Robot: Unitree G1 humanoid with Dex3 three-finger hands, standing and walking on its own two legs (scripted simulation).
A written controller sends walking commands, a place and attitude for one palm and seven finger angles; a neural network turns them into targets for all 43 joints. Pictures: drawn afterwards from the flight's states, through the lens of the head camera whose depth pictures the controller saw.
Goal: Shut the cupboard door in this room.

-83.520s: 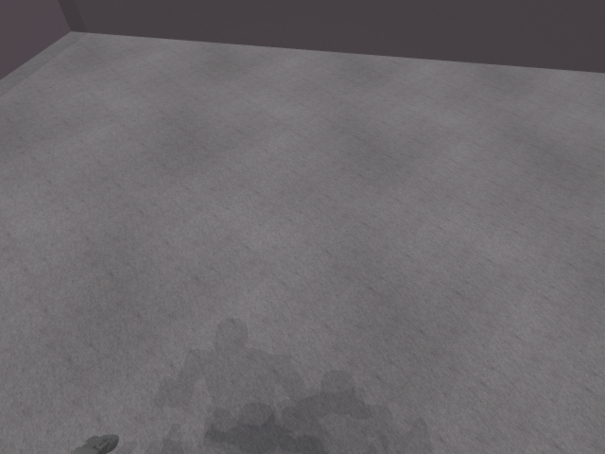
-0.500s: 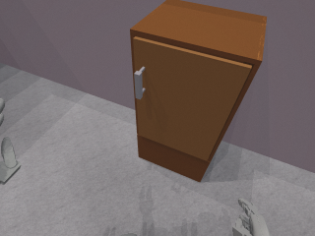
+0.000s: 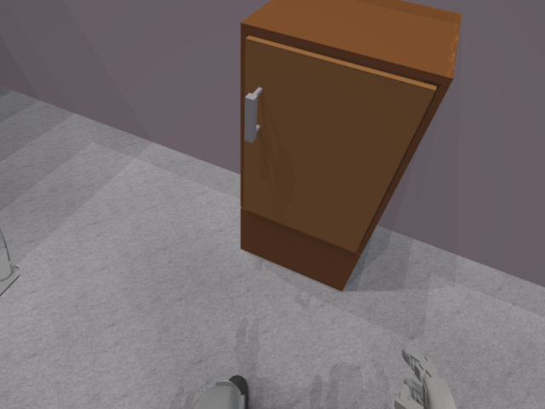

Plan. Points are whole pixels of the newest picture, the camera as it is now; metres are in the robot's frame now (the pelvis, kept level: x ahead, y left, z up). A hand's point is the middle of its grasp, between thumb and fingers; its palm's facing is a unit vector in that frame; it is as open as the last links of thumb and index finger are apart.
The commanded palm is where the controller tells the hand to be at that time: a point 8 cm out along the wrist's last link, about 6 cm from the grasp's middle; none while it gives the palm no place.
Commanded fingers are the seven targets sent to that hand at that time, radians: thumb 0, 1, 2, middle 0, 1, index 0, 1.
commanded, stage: step back with the hand held close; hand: left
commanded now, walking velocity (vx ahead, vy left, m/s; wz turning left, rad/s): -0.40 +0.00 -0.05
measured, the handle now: (254, 114) +0.78 +0.10 -0.02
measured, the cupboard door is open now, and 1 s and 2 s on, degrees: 0 0 0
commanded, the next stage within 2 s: stop stepping back and stand still in 0.12 s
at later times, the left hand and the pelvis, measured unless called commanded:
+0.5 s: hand out of the picture +0.08 +0.32 +0.18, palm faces +0.46 -0.84 -0.30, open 7.4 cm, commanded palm +0.03 +0.35 +0.20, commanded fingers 0.00 0.90 0.90 -0.20 -0.30 -0.20 -0.30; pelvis -0.13 +0.06 +0.00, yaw -4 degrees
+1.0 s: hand out of the picture +0.05 +0.35 +0.18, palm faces +0.40 -0.85 -0.35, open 7.4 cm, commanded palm -0.02 +0.39 +0.20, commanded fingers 0.00 0.90 0.90 -0.20 -0.30 -0.20 -0.30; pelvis -0.19 +0.11 +0.00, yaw -6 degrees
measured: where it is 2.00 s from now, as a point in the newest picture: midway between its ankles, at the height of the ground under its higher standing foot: outside the picture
